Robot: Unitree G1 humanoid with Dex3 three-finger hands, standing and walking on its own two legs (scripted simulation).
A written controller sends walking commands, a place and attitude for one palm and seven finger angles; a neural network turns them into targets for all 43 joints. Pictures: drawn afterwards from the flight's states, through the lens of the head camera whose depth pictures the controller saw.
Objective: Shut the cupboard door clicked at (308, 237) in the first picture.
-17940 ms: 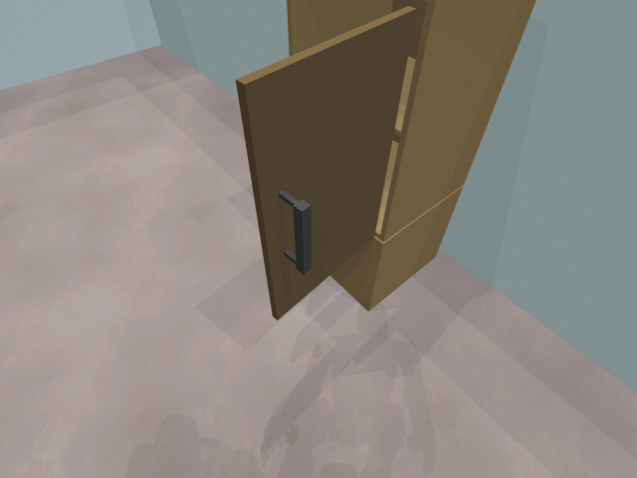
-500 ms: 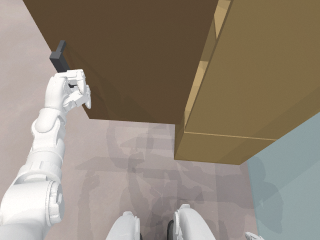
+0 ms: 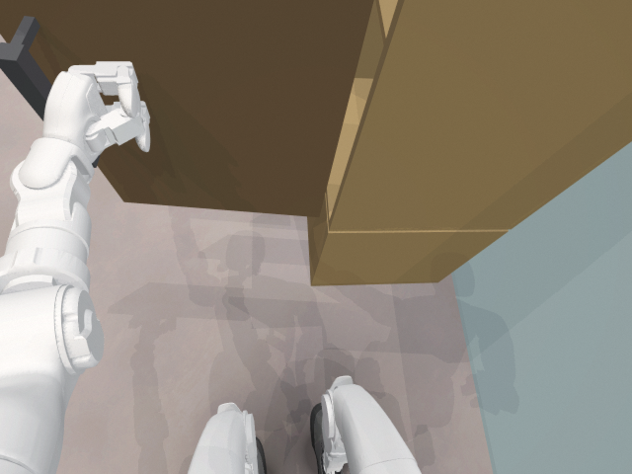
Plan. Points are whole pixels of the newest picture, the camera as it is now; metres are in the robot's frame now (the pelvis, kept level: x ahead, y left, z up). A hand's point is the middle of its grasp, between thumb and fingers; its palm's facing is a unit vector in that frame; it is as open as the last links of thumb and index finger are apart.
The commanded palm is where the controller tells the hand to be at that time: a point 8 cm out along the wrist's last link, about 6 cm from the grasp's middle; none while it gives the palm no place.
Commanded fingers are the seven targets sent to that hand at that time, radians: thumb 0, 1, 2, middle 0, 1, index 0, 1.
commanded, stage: push the door shut along its arc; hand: left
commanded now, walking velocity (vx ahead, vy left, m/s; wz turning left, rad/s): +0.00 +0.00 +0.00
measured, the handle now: (62, 101) +0.56 +0.24 +0.06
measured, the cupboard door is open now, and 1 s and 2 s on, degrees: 85 63 63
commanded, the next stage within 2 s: pull the fist back off the door in 0.78 s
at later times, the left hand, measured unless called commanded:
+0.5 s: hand (146, 94) +0.56 +0.14 +0.07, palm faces -0.33 -0.95 -0.02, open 3.2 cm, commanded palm +0.58 +0.16 +0.07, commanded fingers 0.00 0.90 0.90 -1.30 -1.50 -1.30 -1.50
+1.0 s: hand (165, 53) +0.63 +0.12 +0.07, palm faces -0.06 -0.99 +0.13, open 3.2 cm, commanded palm +0.60 +0.12 +0.07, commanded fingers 0.00 0.90 0.90 -1.30 -1.50 -1.30 -1.50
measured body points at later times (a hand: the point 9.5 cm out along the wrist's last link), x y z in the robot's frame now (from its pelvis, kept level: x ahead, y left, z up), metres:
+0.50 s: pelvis +0.00 +0.01 -0.01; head +0.18 +0.04 +0.40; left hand +0.57 +0.19 +0.07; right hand -0.01 -0.27 -0.11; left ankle +0.00 +0.09 -0.63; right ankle +0.05 -0.10 -0.63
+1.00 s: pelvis +0.01 +0.01 -0.03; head +0.22 +0.04 +0.37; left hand +0.63 +0.17 +0.06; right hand -0.05 -0.24 -0.11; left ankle +0.00 +0.09 -0.63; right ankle +0.05 -0.10 -0.63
